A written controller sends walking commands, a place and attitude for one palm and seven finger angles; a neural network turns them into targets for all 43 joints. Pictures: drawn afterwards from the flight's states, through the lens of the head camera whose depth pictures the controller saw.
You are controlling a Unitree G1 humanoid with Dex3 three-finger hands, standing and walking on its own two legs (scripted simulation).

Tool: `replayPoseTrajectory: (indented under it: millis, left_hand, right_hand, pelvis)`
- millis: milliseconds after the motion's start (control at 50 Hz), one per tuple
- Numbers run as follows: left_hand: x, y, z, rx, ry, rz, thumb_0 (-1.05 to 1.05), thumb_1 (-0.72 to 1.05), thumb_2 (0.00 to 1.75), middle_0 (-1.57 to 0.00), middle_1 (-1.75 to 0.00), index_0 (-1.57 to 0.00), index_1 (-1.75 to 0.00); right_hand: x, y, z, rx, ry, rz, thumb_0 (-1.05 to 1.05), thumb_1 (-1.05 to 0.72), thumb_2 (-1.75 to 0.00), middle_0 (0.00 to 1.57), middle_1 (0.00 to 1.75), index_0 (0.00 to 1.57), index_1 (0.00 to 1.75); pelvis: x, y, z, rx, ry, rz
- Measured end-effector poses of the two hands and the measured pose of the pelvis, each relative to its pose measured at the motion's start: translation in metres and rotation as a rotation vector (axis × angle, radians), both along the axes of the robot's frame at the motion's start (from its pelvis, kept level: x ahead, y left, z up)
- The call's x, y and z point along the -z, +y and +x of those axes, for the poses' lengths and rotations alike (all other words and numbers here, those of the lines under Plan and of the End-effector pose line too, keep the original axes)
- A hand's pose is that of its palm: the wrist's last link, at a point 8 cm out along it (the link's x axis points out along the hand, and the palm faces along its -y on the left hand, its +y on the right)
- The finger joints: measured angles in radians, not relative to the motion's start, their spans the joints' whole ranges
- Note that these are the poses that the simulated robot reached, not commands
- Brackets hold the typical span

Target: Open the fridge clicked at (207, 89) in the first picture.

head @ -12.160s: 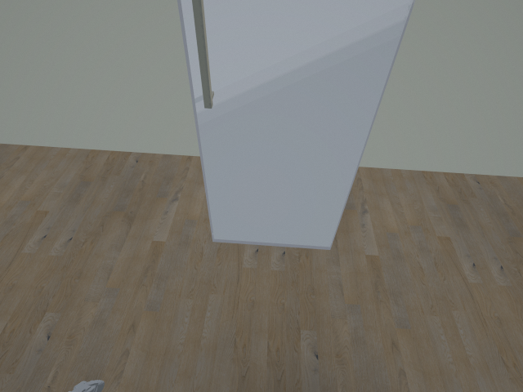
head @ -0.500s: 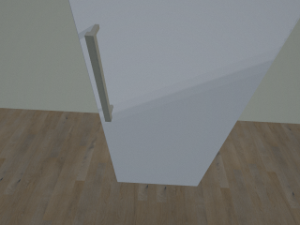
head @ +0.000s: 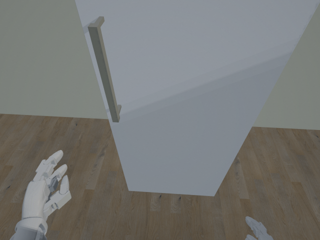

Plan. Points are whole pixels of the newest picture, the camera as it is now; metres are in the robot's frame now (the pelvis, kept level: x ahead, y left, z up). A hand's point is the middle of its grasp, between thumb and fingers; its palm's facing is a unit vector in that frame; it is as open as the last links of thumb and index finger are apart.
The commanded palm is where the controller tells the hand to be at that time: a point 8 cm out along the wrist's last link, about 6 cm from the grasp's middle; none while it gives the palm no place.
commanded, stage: raise the hand to about handle height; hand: left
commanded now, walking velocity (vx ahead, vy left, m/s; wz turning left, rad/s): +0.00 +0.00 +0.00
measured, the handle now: (109, 77) +0.48 +0.16 +0.17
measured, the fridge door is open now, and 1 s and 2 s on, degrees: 0 0 0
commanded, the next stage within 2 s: move the hooked fingers beside the handle in 1.88 s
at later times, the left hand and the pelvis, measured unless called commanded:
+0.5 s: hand (65, 191) +0.22 +0.23 +0.05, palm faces -0.09 -0.99 -0.09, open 10.4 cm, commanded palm +0.18 +0.29 +0.06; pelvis -0.01 -0.01 -0.03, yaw +0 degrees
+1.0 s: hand (29, 155) +0.25 +0.28 +0.14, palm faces +0.05 -0.99 -0.10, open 13.3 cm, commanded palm +0.21 +0.32 +0.14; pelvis +0.00 +0.00 +0.00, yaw +0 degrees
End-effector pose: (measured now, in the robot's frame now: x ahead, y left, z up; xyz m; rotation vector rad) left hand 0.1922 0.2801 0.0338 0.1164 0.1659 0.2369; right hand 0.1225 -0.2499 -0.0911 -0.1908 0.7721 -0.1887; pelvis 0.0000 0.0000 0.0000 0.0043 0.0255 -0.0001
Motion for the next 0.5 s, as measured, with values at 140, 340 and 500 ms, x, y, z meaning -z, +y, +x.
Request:
replayPoseTrajectory:
  millis: [140, 340, 500]
  left_hand:
    - [0.039, -0.006, -0.025, 0.243, -0.067, -0.047, 0.00, 0.68, 0.80, -0.22, -0.45, -0.22, -0.45]
    - [-0.001, 0.017, -0.043, 0.134, -0.256, -0.017, 0.01, 0.44, 0.70, -0.24, -0.60, -0.23, -0.59]
    - [-0.019, 0.003, 0.010, 0.327, -0.081, -0.042, 0.01, 0.26, 0.62, -0.25, -0.72, -0.25, -0.71]
  right_hand:
    - [0.002, -0.006, 0.034, -0.085, -0.176, -0.008, 0.01, -0.90, -0.89, 0.20, 0.30, 0.21, 0.30]
    - [0.005, -0.010, 0.044, -0.147, -0.183, -0.091, 0.01, -0.90, -0.89, 0.20, 0.30, 0.20, 0.30]
    - [0.000, -0.001, 0.026, -0.069, -0.196, -0.025, 0.01, -0.90, -0.89, 0.20, 0.30, 0.21, 0.30]
  pelvis:
    - [0.035, -0.015, -0.019, 0.012, 0.103, -0.003]
    - [0.043, -0.021, -0.016, -0.032, 0.075, -0.046]
    - [0.028, -0.014, -0.012, -0.001, 0.071, -0.035]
